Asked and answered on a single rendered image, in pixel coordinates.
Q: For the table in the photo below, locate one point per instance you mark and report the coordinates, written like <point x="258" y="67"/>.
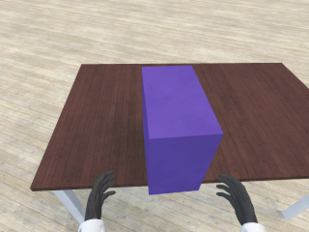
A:
<point x="262" y="109"/>

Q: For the robot left forearm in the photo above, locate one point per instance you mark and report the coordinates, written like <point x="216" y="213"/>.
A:
<point x="92" y="225"/>

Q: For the robot right hand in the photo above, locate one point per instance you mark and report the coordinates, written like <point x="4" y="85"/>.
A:
<point x="238" y="197"/>

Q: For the carton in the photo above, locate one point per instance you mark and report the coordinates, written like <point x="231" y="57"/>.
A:
<point x="181" y="132"/>

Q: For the robot left hand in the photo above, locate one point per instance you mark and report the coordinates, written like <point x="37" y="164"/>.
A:
<point x="97" y="195"/>

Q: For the robot right forearm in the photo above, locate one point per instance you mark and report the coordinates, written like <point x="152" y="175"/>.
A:
<point x="252" y="227"/>

